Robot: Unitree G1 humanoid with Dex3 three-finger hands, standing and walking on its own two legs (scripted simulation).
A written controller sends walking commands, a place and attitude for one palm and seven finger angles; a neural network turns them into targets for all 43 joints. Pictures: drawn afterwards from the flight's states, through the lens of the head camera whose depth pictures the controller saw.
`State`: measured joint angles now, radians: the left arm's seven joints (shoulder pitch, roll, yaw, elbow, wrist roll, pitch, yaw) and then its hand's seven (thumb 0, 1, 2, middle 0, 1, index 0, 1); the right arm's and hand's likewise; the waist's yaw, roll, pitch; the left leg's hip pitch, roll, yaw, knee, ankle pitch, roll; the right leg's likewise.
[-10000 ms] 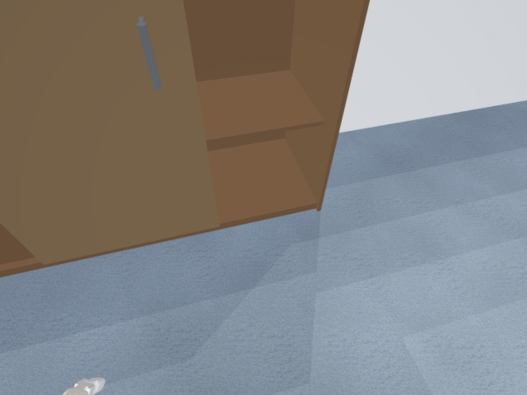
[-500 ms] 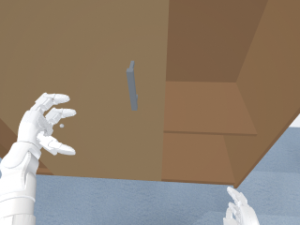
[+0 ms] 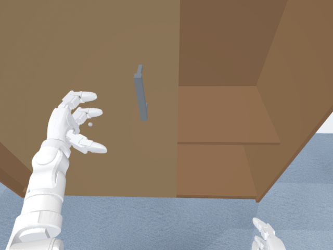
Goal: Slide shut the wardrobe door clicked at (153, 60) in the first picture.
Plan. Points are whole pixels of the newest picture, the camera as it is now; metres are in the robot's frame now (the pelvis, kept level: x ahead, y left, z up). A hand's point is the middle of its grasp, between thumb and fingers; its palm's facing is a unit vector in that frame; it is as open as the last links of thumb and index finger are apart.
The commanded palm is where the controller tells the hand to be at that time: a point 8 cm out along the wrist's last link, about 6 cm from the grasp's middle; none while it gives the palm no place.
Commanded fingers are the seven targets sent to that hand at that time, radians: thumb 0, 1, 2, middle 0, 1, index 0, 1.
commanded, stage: move the hooked fingers beside the handle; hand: left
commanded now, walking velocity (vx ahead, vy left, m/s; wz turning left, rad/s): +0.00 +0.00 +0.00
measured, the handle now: (142, 94) +0.51 +0.10 +0.11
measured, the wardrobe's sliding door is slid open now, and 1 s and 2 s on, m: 0.48 0.48 0.48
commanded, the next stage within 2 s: feel for the door with the fingertips in 1.54 s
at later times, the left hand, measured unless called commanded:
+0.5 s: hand (113, 109) +0.43 +0.16 +0.12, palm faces +0.03 -1.00 -0.02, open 14.0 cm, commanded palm +0.40 +0.22 +0.12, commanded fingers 0.00 -0.50 0.30 -0.30 -1.20 -0.30 -1.20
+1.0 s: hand (120, 102) +0.46 +0.15 +0.11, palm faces +0.05 -1.00 -0.01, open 13.9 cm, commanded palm +0.43 +0.21 +0.11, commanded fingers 0.00 -0.50 0.30 -0.30 -1.20 -0.30 -1.20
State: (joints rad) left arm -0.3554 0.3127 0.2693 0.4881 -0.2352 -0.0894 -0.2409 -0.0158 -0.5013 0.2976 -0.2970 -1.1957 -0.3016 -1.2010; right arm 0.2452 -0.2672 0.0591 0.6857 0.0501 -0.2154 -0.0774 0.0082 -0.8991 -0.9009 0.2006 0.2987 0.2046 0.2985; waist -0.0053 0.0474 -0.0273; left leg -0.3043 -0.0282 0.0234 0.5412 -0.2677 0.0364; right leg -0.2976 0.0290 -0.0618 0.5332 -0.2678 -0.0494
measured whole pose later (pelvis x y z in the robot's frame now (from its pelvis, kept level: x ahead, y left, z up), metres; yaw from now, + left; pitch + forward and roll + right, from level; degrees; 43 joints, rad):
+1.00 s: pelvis +0.01 +0.00 -0.01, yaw -2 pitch +7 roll +0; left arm -0.68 0.29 0.29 0.92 -0.13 -0.26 -0.10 -0.02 -0.50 0.30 -0.31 -1.21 -0.31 -1.20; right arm 0.36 -0.27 0.03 0.69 0.03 -0.07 -0.02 0.00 -0.90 -0.90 0.20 0.30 0.20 0.30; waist -0.07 0.04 -0.06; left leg -0.42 -0.01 0.06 0.59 -0.31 0.04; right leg -0.42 0.04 -0.03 0.58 -0.29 -0.05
